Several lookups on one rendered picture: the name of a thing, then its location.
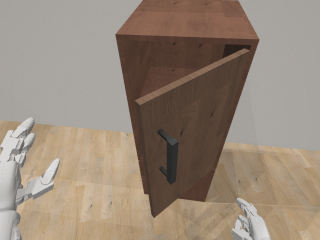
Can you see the handle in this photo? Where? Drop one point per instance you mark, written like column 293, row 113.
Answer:
column 172, row 157

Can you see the robot left hand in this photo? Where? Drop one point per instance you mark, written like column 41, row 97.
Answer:
column 14, row 148

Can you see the cupboard door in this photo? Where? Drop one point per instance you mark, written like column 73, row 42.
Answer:
column 194, row 110

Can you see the robot right hand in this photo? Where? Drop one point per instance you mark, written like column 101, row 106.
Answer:
column 254, row 225

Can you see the robot left forearm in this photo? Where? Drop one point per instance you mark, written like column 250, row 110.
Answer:
column 9, row 220

